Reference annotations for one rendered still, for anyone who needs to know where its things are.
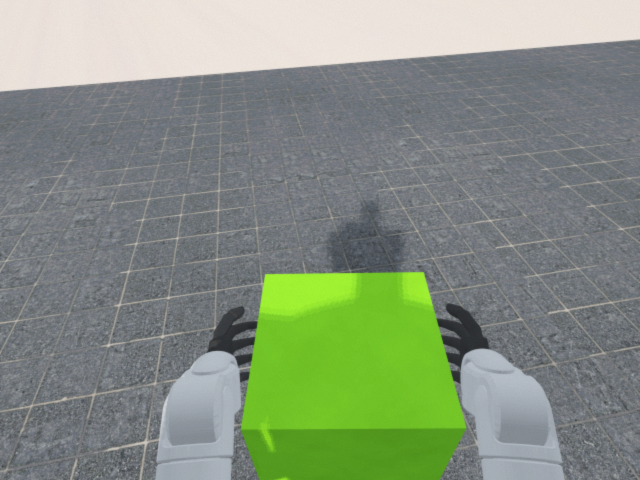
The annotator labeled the carton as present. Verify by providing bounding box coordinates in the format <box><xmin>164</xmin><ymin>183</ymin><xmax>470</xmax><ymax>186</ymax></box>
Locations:
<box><xmin>241</xmin><ymin>272</ymin><xmax>466</xmax><ymax>480</ymax></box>

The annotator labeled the robot right hand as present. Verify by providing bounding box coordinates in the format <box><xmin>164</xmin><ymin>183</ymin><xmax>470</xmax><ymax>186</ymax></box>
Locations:
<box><xmin>436</xmin><ymin>303</ymin><xmax>489</xmax><ymax>384</ymax></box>

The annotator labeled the left robot forearm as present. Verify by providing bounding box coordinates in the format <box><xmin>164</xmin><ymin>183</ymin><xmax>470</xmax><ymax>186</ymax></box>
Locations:
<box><xmin>155</xmin><ymin>351</ymin><xmax>241</xmax><ymax>480</ymax></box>

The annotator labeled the robot left hand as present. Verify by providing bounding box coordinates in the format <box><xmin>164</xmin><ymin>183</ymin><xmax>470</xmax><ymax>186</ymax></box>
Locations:
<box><xmin>207</xmin><ymin>306</ymin><xmax>258</xmax><ymax>382</ymax></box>

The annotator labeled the right robot forearm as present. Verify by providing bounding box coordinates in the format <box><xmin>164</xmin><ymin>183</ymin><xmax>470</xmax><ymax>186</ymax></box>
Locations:
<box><xmin>460</xmin><ymin>349</ymin><xmax>565</xmax><ymax>480</ymax></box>

